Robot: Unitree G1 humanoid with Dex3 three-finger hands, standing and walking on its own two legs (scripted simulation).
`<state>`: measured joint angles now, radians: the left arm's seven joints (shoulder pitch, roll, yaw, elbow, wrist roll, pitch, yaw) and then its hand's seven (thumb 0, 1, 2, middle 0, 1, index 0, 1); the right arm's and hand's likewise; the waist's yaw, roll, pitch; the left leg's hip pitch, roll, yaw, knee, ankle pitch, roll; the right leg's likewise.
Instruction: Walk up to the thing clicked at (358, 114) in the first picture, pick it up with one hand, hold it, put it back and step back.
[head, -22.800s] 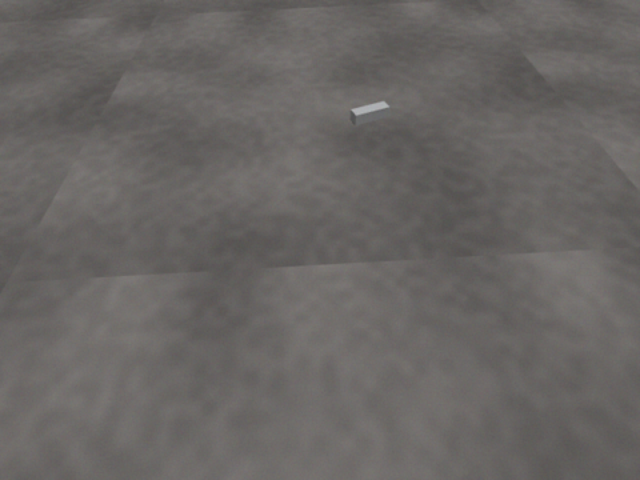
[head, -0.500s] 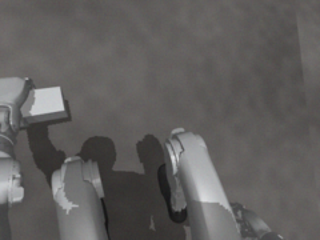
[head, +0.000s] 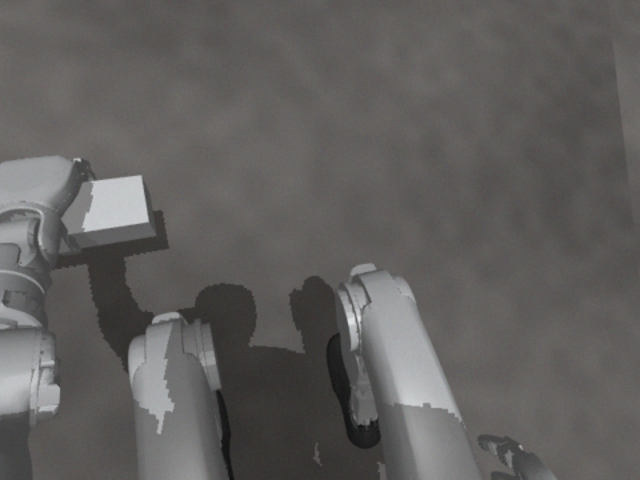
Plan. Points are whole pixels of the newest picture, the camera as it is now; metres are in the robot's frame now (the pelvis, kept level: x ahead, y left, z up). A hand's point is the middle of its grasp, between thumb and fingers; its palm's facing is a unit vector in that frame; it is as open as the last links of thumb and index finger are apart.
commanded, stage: lift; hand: left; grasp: from above
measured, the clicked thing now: (66, 218) +0.48 +0.26 -0.18
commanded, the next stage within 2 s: hold in 1.50 s
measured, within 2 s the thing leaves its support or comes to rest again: neither
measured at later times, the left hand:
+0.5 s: hand out of the picture +0.41 +0.27 +0.00, palm faces -0.47 -0.06 -0.88, open 9.7 cm
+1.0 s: hand out of the picture +0.37 +0.24 +0.20, palm faces -0.46 -0.08 -0.88, open 9.7 cm
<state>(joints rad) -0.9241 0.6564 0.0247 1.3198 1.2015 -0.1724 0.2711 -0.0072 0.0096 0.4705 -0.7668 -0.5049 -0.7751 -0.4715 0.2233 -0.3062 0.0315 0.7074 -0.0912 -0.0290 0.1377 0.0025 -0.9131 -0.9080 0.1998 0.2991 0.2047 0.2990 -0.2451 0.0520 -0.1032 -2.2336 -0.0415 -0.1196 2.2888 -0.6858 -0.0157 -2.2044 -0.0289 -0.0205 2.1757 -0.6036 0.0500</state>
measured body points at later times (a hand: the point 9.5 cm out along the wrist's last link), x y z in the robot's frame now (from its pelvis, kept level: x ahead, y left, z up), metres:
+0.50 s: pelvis +0.00 +0.00 +0.11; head +0.18 +0.04 +0.52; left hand +0.43 +0.27 +0.05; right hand +0.12 -0.27 -0.01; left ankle +0.08 +0.12 -0.33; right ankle +0.12 -0.14 -0.33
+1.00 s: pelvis +0.03 +0.00 +0.28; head +0.12 +0.00 +0.72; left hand +0.39 +0.24 +0.25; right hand +0.14 -0.26 +0.15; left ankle +0.08 +0.12 -0.33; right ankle +0.12 -0.14 -0.33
